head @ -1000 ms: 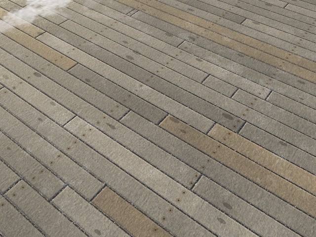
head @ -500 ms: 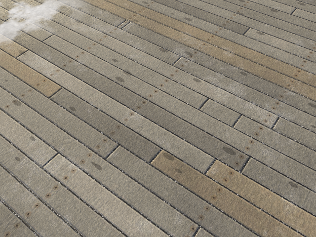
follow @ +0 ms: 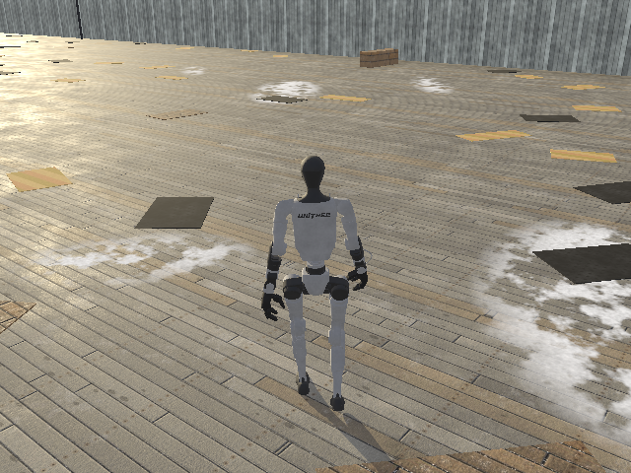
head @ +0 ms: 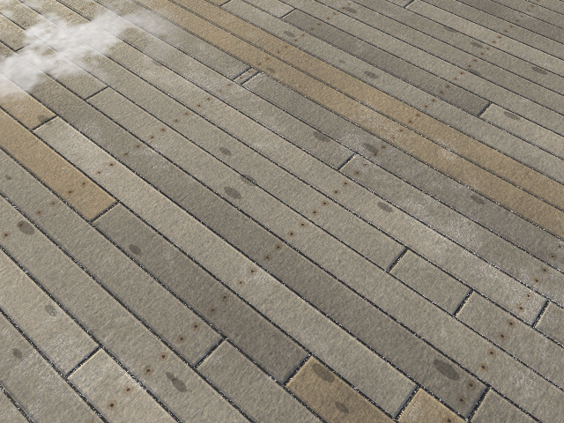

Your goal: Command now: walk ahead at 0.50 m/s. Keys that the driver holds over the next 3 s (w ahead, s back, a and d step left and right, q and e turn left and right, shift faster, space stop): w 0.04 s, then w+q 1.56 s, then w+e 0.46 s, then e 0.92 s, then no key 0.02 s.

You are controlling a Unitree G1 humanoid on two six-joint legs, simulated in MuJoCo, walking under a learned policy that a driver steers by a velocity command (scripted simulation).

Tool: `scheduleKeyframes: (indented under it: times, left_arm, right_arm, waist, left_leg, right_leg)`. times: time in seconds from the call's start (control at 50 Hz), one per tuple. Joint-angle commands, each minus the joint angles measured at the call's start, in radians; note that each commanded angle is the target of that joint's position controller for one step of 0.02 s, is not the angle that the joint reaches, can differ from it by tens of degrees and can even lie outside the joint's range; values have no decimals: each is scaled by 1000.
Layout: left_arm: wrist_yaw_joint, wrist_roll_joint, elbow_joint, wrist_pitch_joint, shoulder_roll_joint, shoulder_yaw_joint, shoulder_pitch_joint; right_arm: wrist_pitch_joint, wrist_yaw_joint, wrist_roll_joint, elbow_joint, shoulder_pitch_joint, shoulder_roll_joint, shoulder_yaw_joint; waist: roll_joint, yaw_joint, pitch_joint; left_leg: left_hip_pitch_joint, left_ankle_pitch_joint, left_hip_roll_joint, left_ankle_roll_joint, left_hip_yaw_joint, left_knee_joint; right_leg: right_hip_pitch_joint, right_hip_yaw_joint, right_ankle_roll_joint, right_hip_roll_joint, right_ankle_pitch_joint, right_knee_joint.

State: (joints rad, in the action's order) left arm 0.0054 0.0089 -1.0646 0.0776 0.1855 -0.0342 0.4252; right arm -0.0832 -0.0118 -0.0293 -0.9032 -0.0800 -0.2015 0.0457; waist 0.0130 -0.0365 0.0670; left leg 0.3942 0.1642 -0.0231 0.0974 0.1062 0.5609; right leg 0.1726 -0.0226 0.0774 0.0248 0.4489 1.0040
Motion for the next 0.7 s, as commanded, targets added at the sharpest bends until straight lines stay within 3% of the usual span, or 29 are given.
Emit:
scheduleKeyframes:
  times: [0.02, 0.06, 0.12, 0.16, 0.22, 0.36, 0.42, 0.46, 0.48, 0.5, 0.52, 0.54, 0.56, 0.58, 0.62, 0.64, 0.7]
  left_arm:
    - [-7, 7, 80, 15, 93, -25, -40]
    - [-18, 31, 74, -8, 61, -23, -19]
    - [-27, 37, 102, -26, 52, -25, -79]
    - [-28, 34, 139, -33, 63, -26, -174]
    - [-28, 23, 191, -35, 71, -23, -312]
    - [-25, 9, 290, -24, 83, -12, -529]
    - [-24, 2, 313, -7, 108, -16, -512]
    - [-13, 2, 273, 9, 136, -30, -347]
    - [-1, 16, 233, 23, 175, -47, -194]
    - [14, 43, 228, 31, 261, -66, -20]
    - [9, 50, 235, 15, 331, -82, -55]
    - [7, 35, 255, 0, 224, -65, -139]
    - [4, 25, 268, 1, 145, -44, -210]
    - [1, 26, 262, 6, 118, -36, -232]
    - [8, 18, 236, 18, 101, -29, -207]
    - [6, 15, 224, 28, 105, -30, -182]
    - [3, 5, 202, 47, 114, -34, -131]
  right_arm:
    - [0, -2, 16, -30, -177, -103, 30]
    - [-11, 4, 21, -57, -187, -53, 12]
    - [-25, 10, 27, -95, -270, -83, 15]
    - [-22, 14, 26, -101, -304, -104, 17]
    - [-15, 14, 24, -105, -358, -103, 16]
    - [-3, 23, 11, -111, -468, -117, 24]
    - [2, 32, 5, -94, -437, -142, 37]
    - [1, 28, 9, -74, -377, -167, 48]
    - [-3, 20, 18, -65, -363, -152, 46]
    - [-8, 18, 28, -19, -362, -93, 32]
    - [0, 20, 61, 6, -475, -25, 23]
    - [17, 27, 30, -21, -442, -120, 39]
    - [21, 16, 18, -14, -371, -119, 44]
    - [24, 7, 16, -4, -332, -92, 41]
    - [47, -11, -3, 7, -314, -76, 41]
    - [57, -17, -5, 16, -306, -69, 41]
    - [74, -31, -7, 58, -213, -67, 37]
  waist:
    - [-40, 61, -60]
    - [-65, 12, -37]
    - [-62, 1, -21]
    - [-60, 14, 5]
    - [-63, 48, 26]
    - [-88, 119, 20]
    - [-102, 90, 9]
    - [-91, 12, -56]
    - [-30, -50, -149]
    - [89, -102, -319]
    - [325, -23, -386]
    - [139, 7, -264]
    - [38, 19, -139]
    - [17, 31, -84]
    - [72, 54, -54]
    - [91, 58, -60]
    - [72, 58, -49]
  left_leg:
    - [-359, 58, 323, 152, -455, -358]
    - [-242, -57, 252, 113, -338, -395]
    - [-229, -189, 218, 133, -292, -409]
    - [-233, -178, 203, 138, -286, -433]
    - [-263, -185, 185, 131, -293, -439]
    - [-414, -332, 193, 136, -343, -336]
    - [-425, -406, 205, 109, -375, -265]
    - [-353, -531, 167, 69, -356, -115]
    - [-269, -486, 102, 47, -308, 84]
    - [-113, -173, 30, 29, -243, 376]
    - [185, 401, -100, 4, -160, 611]
    - [251, 326, -7, 17, -194, 701]
    - [246, 224, 31, 14, -194, 682]
    - [218, 169, 60, 5, -188, 647]
    - [178, 133, 91, -14, -172, 611]
    - [175, 122, 91, -19, -162, 612]
    - [264, 46, 108, -32, -148, 591]
  right_leg:
    - [433, 65, 24, -86, -140, 222]
    - [342, 53, 2, -116, -178, 144]
    - [367, 20, -37, -119, -214, 64]
    - [427, 7, -65, -126, -285, -20]
    - [474, 0, -94, -118, -377, -173]
    - [496, 7, -97, -72, -410, -359]
    - [394, 23, -73, -54, -341, -441]
    - [128, -2, -43, -7, -301, -530]
    - [-95, 33, -12, -47, -319, -568]
    - [-338, 289, 32, -305, -147, -588]
    - [-485, 713, 136, -500, -85, -728]
    - [-355, 680, 125, -458, 32, -748]
    - [-217, 512, 100, -405, -7, -762]
    - [-126, 380, 81, -361, -140, -787]
    - [-45, 213, 50, -299, -286, -818]
    - [-37, 180, 57, -301, -364, -820]
    - [-68, 73, 66, -298, -491, -841]
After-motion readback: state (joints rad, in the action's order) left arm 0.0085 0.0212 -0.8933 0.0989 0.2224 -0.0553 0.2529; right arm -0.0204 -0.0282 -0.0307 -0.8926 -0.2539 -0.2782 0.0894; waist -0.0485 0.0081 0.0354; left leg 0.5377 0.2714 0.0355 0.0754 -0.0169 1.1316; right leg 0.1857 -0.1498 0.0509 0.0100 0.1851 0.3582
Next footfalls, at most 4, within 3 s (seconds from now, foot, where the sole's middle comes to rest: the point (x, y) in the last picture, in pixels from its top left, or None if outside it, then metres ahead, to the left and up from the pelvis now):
0.48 right None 0.43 -0.09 -0.76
1.02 left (211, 361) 0.60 0.21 -0.76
1.60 right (186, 239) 0.95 0.32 -0.76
2.06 left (79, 245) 0.91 0.61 -0.76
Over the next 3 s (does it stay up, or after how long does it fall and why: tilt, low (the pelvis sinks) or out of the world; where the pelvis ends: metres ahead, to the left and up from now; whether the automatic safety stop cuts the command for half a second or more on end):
stays up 1.01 0.56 0.01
